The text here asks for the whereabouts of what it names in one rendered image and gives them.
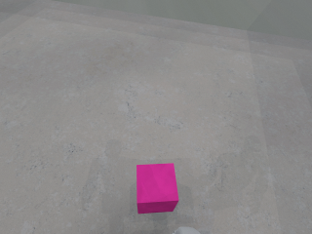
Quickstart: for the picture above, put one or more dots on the carton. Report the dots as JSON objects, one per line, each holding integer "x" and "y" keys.
{"x": 156, "y": 189}

